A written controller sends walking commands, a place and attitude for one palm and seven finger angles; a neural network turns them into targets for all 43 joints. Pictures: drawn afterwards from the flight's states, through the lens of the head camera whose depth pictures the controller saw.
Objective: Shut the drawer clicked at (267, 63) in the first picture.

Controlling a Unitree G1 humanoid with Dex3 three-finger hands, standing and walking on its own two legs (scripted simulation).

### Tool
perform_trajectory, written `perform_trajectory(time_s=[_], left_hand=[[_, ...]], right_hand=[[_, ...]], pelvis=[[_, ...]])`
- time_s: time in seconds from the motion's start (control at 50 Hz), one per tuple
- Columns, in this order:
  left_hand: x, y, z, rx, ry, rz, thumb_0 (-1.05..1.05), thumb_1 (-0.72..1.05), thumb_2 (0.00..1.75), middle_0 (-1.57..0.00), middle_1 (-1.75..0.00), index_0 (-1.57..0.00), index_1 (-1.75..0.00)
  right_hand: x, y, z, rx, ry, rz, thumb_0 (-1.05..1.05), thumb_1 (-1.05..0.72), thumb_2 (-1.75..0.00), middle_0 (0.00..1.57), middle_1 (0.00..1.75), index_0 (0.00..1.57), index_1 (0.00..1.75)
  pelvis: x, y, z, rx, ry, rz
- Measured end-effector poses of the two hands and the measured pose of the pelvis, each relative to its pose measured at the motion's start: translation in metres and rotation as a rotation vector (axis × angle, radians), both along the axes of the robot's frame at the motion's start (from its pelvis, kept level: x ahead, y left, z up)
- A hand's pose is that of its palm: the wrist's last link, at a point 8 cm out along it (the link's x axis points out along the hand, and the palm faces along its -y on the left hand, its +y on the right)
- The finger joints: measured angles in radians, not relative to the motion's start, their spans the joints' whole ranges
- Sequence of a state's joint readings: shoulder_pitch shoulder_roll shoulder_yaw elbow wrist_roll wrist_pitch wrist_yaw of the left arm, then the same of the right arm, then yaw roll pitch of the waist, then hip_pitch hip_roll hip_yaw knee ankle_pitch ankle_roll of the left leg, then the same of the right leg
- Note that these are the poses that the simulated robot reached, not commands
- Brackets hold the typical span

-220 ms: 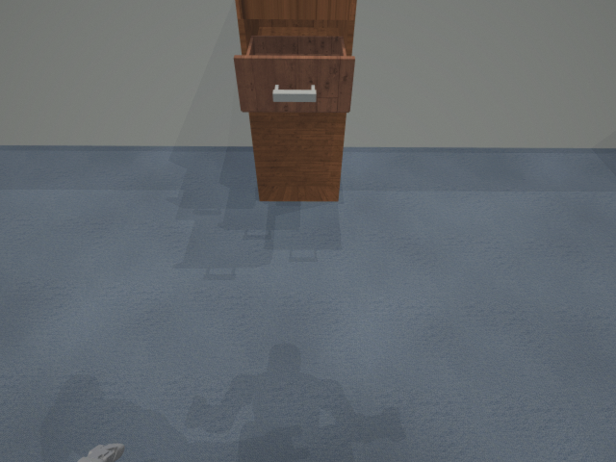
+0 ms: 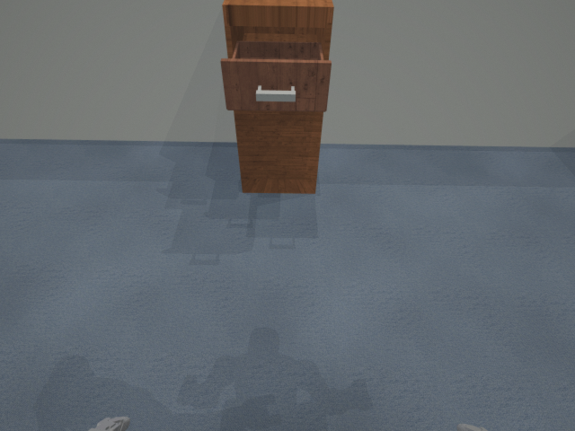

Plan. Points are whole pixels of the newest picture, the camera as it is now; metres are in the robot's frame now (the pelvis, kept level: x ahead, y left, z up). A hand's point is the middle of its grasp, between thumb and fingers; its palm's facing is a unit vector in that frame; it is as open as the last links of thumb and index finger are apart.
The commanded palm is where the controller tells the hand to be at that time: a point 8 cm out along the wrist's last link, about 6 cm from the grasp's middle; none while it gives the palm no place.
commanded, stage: stand and wait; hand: left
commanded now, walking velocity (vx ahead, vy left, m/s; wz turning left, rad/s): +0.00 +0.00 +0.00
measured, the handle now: (276, 92) +1.06 +0.10 -0.04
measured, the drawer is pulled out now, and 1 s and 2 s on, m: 0.29 0.29 0.29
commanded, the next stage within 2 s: look at it before walking up in 0.60 s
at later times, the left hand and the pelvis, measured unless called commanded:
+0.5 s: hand out of the picture +0.05 +0.24 -0.15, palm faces -0.03 -0.94 -0.34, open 7.4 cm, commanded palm none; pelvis -0.02 -0.01 +0.00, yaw +0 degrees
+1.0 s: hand out of the picture +0.06 +0.24 -0.15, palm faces -0.03 -0.94 -0.33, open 7.4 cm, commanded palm none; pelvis -0.01 -0.01 +0.01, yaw +0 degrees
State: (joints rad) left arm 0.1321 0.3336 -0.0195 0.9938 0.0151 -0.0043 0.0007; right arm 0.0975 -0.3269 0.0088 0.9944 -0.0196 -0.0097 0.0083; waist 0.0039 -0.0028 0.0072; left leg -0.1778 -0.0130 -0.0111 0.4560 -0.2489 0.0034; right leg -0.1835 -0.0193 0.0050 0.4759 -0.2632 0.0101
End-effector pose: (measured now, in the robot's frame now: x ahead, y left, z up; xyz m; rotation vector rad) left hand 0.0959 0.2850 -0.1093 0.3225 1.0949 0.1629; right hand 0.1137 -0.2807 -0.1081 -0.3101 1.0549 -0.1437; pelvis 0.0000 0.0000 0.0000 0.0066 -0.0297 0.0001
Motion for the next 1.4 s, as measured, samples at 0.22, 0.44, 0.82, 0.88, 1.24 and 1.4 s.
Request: perform_trajectory(time_s=[0.22, 0.44, 0.82, 0.88, 1.24, 1.4], left_hand=[[-0.030, -0.002, -0.005, -0.001, 0.071, 0.028, 0.01, 0.90, 0.90, -0.20, -0.30, -0.20, -0.30], [-0.051, 0.002, -0.006, 0.012, 0.123, 0.043, 0.01, 0.90, 0.90, -0.20, -0.30, -0.20, -0.30], [-0.044, -0.003, -0.006, -0.003, 0.101, 0.032, 0.00, 0.90, 0.90, -0.20, -0.30, -0.20, -0.30], [-0.044, -0.003, -0.006, -0.003, 0.104, 0.033, 0.00, 0.90, 0.90, -0.20, -0.30, -0.20, -0.30], [-0.045, -0.001, -0.005, 0.007, 0.118, 0.042, 0.00, 0.90, 0.90, -0.20, -0.30, -0.20, -0.30], [-0.045, -0.005, -0.007, 0.002, 0.122, 0.046, 0.00, 0.90, 0.90, -0.20, -0.30, -0.20, -0.30]], right_hand=[[-0.033, -0.013, -0.004, -0.015, 0.082, -0.034, 0.00, -0.90, -0.90, 0.20, 0.30, 0.21, 0.30], [-0.068, -0.020, -0.009, -0.018, 0.167, -0.063, 0.00, -0.90, -0.90, 0.20, 0.30, 0.20, 0.30], [-0.068, -0.015, -0.008, -0.008, 0.154, -0.066, 0.00, -0.90, -0.90, 0.20, 0.30, 0.21, 0.30], [-0.066, -0.015, -0.008, -0.009, 0.152, -0.064, 0.00, -0.90, -0.90, 0.20, 0.30, 0.21, 0.30], [-0.057, -0.016, -0.007, -0.010, 0.150, -0.061, 0.00, -0.90, -0.90, 0.20, 0.30, 0.21, 0.30], [-0.057, -0.015, -0.008, -0.009, 0.150, -0.067, 0.00, -0.90, -0.90, 0.20, 0.30, 0.20, 0.30]], pelvis=[[-0.008, -0.005, 0.002, -0.002, -0.008, 0.000], [-0.014, -0.008, 0.004, -0.004, -0.006, 0.000], [-0.017, -0.007, 0.005, -0.004, -0.005, -0.004], [-0.016, -0.007, 0.005, -0.004, -0.004, -0.004], [-0.011, -0.008, 0.006, -0.004, -0.003, -0.005], [-0.008, -0.008, 0.006, -0.005, -0.002, -0.014]])
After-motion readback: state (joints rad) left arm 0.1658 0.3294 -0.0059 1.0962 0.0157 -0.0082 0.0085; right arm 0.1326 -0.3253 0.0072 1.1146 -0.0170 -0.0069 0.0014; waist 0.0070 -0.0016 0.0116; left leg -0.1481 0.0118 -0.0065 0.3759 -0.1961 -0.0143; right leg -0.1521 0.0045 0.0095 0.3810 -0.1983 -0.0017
